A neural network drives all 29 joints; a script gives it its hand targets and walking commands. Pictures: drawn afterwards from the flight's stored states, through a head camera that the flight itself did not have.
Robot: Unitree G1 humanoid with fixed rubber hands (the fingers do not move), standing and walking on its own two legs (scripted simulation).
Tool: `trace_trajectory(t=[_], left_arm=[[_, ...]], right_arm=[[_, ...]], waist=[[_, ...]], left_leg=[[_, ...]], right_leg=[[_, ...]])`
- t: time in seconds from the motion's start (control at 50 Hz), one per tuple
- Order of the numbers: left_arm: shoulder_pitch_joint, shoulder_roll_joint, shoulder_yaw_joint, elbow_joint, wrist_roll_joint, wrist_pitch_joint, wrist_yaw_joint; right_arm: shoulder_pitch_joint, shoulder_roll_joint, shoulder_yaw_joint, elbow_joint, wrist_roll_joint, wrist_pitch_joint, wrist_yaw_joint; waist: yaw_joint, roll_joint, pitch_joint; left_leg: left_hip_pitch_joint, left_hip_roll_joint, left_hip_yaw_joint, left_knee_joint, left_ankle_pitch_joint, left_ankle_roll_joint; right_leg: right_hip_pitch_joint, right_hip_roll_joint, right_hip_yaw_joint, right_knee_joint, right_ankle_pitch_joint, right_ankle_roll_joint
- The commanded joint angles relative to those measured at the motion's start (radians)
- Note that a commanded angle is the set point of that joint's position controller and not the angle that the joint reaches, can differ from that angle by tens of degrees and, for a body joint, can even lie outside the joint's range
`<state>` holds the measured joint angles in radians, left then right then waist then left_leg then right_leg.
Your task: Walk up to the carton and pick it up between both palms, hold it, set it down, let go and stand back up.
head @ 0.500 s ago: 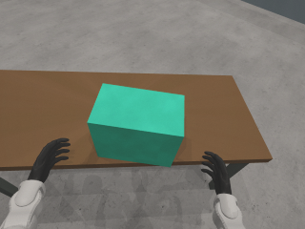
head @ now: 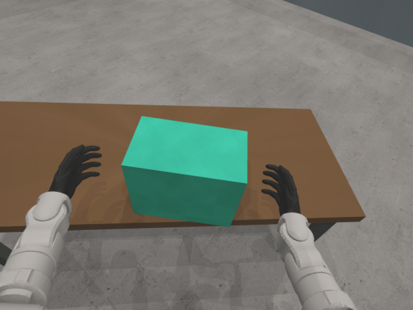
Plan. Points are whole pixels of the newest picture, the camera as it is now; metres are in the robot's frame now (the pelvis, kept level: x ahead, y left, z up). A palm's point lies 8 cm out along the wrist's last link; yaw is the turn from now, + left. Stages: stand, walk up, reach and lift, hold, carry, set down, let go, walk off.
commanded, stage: reach and lift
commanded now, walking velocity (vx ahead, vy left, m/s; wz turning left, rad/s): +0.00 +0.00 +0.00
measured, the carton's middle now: (187, 174) +0.47 +0.03 -0.10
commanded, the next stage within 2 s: none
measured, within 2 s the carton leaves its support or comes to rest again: neither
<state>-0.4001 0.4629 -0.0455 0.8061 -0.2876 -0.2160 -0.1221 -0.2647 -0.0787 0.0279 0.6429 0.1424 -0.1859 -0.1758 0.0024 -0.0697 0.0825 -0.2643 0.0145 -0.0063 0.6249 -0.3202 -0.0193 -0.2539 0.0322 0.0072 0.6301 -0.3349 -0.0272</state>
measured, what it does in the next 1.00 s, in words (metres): stands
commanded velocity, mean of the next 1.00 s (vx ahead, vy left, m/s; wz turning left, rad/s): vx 0.00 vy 0.00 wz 0.00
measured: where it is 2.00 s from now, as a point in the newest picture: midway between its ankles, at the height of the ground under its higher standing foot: outside the picture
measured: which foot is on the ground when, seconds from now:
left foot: down 0.00-1.00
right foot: down 0.00-1.00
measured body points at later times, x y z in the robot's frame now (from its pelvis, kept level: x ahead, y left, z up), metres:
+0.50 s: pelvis +0.01 +0.01 +0.00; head +0.09 +0.03 +0.44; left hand +0.44 +0.26 +0.05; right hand +0.40 -0.18 +0.03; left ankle +0.01 +0.13 -0.72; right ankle +0.00 -0.10 -0.73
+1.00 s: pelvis -0.02 +0.03 -0.03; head +0.10 +0.05 +0.40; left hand +0.42 +0.25 -0.03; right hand +0.39 -0.17 -0.03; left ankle +0.01 +0.13 -0.73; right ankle +0.00 -0.10 -0.73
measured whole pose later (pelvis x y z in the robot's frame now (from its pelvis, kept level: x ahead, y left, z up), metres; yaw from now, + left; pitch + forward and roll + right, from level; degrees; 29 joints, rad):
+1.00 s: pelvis -0.02 +0.03 -0.03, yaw -1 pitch +23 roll -3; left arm -0.82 0.39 -0.16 1.33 -0.33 -0.41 -0.06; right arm -0.69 -0.19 0.01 1.06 0.21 -0.28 -0.10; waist -0.05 0.01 -0.17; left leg -0.92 0.01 -0.01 0.81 -0.30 0.01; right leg -0.87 0.03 0.00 0.74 -0.28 0.01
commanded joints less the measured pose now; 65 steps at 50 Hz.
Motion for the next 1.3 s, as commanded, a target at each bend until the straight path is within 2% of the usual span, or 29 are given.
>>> trace_trajectory(t=[0.0,0.04,0.08,0.22,0.24,0.28,0.36,0.38,0.4,0.44,0.46,0.54,0.58,0.62,0.68,0.7,0.8,0.88,0.9,0.92,0.98,1.02,1.04,1.06,1.1,1.16,1.22,1.26,1.28], left_arm=[[-0.616,0.214,0.004,0.06,-0.119,-0.022,0.029],[-0.618,0.22,0.023,0.052,-0.098,-0.032,0.027],[-0.703,0.218,0.018,0.085,-0.087,-0.033,0.03],[-0.761,0.238,0.089,0.009,-0.059,-0.043,0.035],[-0.756,0.243,0.089,-0.03,-0.049,-0.042,0.044],[-0.763,0.223,0.098,-0.055,-0.045,-0.033,0.048],[-0.759,0.24,0.11,-0.03,-0.029,-0.002,0.044],[-0.765,0.225,0.112,-0.037,-0.016,0.014,0.049],[-0.764,0.22,0.119,-0.039,-0.017,0.019,0.047],[-0.756,0.223,0.118,0.051,-0.019,0.02,0.043],[-0.787,0.206,0.092,0.001,-0.039,0.022,0.046],[-0.788,0.212,0.084,0.194,-0.051,0.007,0.028],[-0.769,0.177,0.037,0.343,-0.069,-0.004,0.014],[-0.791,0.159,0.017,0.444,-0.081,-0.042,0.006],[-0.859,0.134,-0.036,0.459,-0.123,-0.123,0.016],[-0.892,0.148,-0.061,0.419,-0.149,-0.151,0.025],[-1.024,0.123,-0.129,0.413,-0.21,-0.244,0.056],[-1.023,0.105,-0.14,0.51,-0.185,-0.259,0.076],[-1.015,0.106,-0.12,0.493,-0.163,-0.265,0.087],[-1.017,0.094,-0.141,0.5,-0.154,-0.266,0.09],[-1.009,0.043,-0.127,0.475,-0.12,-0.281,0.106],[-0.964,-0.001,-0.127,0.446,-0.094,-0.301,0.113],[-0.923,0.016,-0.081,0.426,-0.068,-0.312,0.12],[-0.883,0.001,-0.074,0.388,-0.049,-0.322,0.128],[-0.841,-0.005,-0.013,0.32,-0.013,-0.346,0.135],[-0.768,-0.003,0.041,0.178,0.039,-0.366,0.145],[-0.683,-0.002,0.076,0.077,0.082,-0.374,0.144],[-0.643,-0.005,0.112,0.09,0.117,-0.37,0.139],[-0.61,-0.001,0.112,0.091,0.121,-0.367,0.137]], right_arm=[[-0.534,-0.24,-0.139,0.03,0.045,0.007,-0.007],[-0.514,-0.236,-0.16,0.088,0.036,-0.006,-0.017],[-0.586,-0.233,-0.156,0.154,0.048,-0.007,-0.017],[-0.656,-0.256,-0.137,0.08,0.094,-0.082,-0.035],[-0.667,-0.271,-0.154,0.061,0.101,-0.096,-0.035],[-0.661,-0.304,-0.143,0.077,0.118,-0.107,-0.032],[-0.659,-0.345,-0.109,0.102,0.162,-0.098,-0.02],[-0.652,-0.346,-0.103,0.134,0.171,-0.093,-0.016],[-0.647,-0.368,-0.105,0.133,0.181,-0.09,-0.014],[-0.646,-0.359,-0.092,0.184,0.185,-0.075,-0.002],[-0.691,-0.358,-0.082,0.141,0.202,-0.073,-0.001],[-0.723,-0.341,-0.043,0.204,0.212,-0.059,0.02],[-0.72,-0.335,-0.029,0.304,0.212,-0.047,0.027],[-0.757,-0.315,-0.027,0.313,0.198,-0.064,0.036],[-0.81,-0.285,-0.021,0.293,0.193,-0.096,0.05],[-0.845,-0.298,-0.032,0.233,0.2,-0.11,0.053],[-0.888,-0.297,-0.083,0.284,0.179,-0.139,0.076],[-0.851,-0.332,-0.127,0.465,0.151,-0.135,0.089],[-0.867,-0.342,-0.134,0.476,0.149,-0.15,0.086],[-0.839,-0.345,-0.155,0.544,0.143,-0.153,0.087],[-0.852,-0.366,-0.191,0.604,0.127,-0.199,0.086],[-0.83,-0.365,-0.222,0.61,0.124,-0.254,0.089],[-0.822,-0.356,-0.204,0.55,0.135,-0.283,0.089],[-0.806,-0.358,-0.212,0.549,0.139,-0.313,0.092],[-0.81,-0.363,-0.207,0.45,0.135,-0.382,0.104],[-0.736,-0.379,-0.204,0.404,0.144,-0.44,0.11],[-0.691,-0.383,-0.2,0.321,0.135,-0.47,0.111],[-0.671,-0.375,-0.164,0.357,0.142,-0.481,0.112],[-0.657,-0.384,-0.176,0.326,0.139,-0.484,0.113]], waist=[[-0.114,0.149,-0.463],[-0.13,0.17,-0.552],[-0.142,0.2,-0.59],[-0.135,0.216,-0.927],[-0.138,0.251,-0.979],[-0.139,0.271,-0.999],[-0.118,0.269,-0.991],[-0.122,0.295,-0.983],[-0.128,0.273,-0.966],[-0.107,0.25,-0.951],[-0.114,0.232,-0.948],[-0.096,0.162,-0.881],[-0.117,0.123,-0.735],[-0.111,0.084,-0.718],[-0.116,0.062,-0.77],[-0.123,0.067,-0.833],[-0.158,0.163,-0.931],[-0.18,0.204,-0.967],[-0.163,0.215,-0.998],[-0.194,0.228,-1.003],[-0.195,0.275,-1.092],[-0.196,0.305,-1.167],[-0.151,0.308,-1.232],[-0.158,0.324,-1.272],[-0.1,0.31,-1.421],[-0.093,0.331,-1.562],[-0.088,0.292,-1.647],[-0.064,0.283,-1.62],[-0.074,0.274,-1.642]], left_leg=[[-0.097,-0.01,-0.017,-0.124,0.108,0.029],[-0.058,-0.008,-0.016,-0.09,0.199,0.017],[-0.063,-0.013,-0.018,-0.066,0.222,0.004],[-0.035,-0.023,-0.022,0.036,0.537,-0.029],[-0.006,-0.021,-0.024,0.058,0.612,-0.051],[0.079,-0.013,-0.037,0.077,0.716,-0.077],[0.086,-0.018,-0.035,0.09,0.759,-0.079],[0.118,-0.017,-0.034,0.088,0.791,-0.087],[0.153,-0.014,-0.04,0.091,0.8,-0.093],[0.113,-0.021,-0.026,0.087,0.705,-0.074],[0.106,-0.024,-0.031,0.076,0.71,-0.073],[0.017,-0.031,-0.027,0.072,0.594,-0.042],[-0.035,-0.03,-0.041,0.043,0.469,-0.025],[-0.118,-0.034,-0.039,0.05,0.378,-0.008],[-0.164,-0.029,-0.039,0.063,0.297,0.004],[-0.163,-0.027,-0.033,0.074,0.296,0.005],[-0.171,-0.015,-0.041,0.122,0.189,-0.01],[-0.175,-0.003,-0.06,0.146,0.082,-0.032],[-0.178,-0.001,-0.053,0.156,0.101,-0.04],[-0.177,0.004,-0.067,0.17,0.077,-0.048],[-0.131,0.012,-0.088,0.2,0.134,-0.083],[-0.083,0.011,-0.086,0.231,0.253,-0.113],[-0.077,0.011,-0.082,0.254,0.332,-0.118],[-0.028,0.016,-0.091,0.282,0.435,-0.135],[0.012,0.005,-0.07,0.331,0.644,-0.153],[0.078,0.001,-0.062,0.389,0.859,-0.16],[0.103,0.002,-0.052,0.405,0.968,-0.156],[0.075,-0.004,-0.043,0.393,0.981,-0.148],[0.075,-0.005,-0.033,0.379,0.95,-0.145]], right_leg=[[0.044,-0.059,0.027,-0.138,0.236,0.033],[0.048,-0.057,0.019,-0.118,0.365,0.036],[0.012,-0.056,0.015,-0.104,0.377,0.036],[0.074,-0.043,0.015,-0.034,0.78,0.058],[0.053,-0.031,0.005,-0.022,0.811,0.058],[0.011,-0.02,-0.007,-0.027,0.844,0.055],[0.004,-0.011,-0.009,-0.025,0.874,0.055],[-0.02,-0.004,-0.016,-0.032,0.867,0.049],[-0.037,0.004,-0.03,-0.046,0.835,0.05],[-0.07,0.004,-0.021,-0.054,0.754,0.045],[-0.071,0.004,-0.03,-0.052,0.759,0.044],[-0.104,-0.014,-0.023,-0.036,0.7,0.053],[-0.15,-0.024,-0.032,-0.04,0.605,0.053],[-0.159,-0.037,-0.026,-0.019,0.551,0.051],[-0.248,-0.043,-0.031,0.011,0.411,0.048],[-0.257,-0.041,-0.033,0.021,0.402,0.05],[-0.463,-0.043,-0.074,0.057,0.18,0.029],[-0.613,-0.037,-0.094,0.09,0.076,0.007],[-0.625,-0.039,-0.094,0.095,0.085,0.006],[-0.662,-0.034,-0.107,0.107,0.084,0.007],[-0.741,-0.022,-0.12,0.129,0.115,0.001],[-0.775,-0.012,-0.133,0.146,0.186,0.001],[-0.751,-0.008,-0.126,0.154,0.223,0.012],[-0.782,0.002,-0.138,0.173,0.272,0.015],[-0.74,0.023,-0.137,0.183,0.375,0.018],[-0.739,0.052,-0.14,0.193,0.487,0.026],[-0.654,0.07,-0.135,0.194,0.609,0.031],[-0.619,0.081,-0.122,0.199,0.638,0.028],[-0.592,0.085,-0.118,0.181,0.643,0.03]])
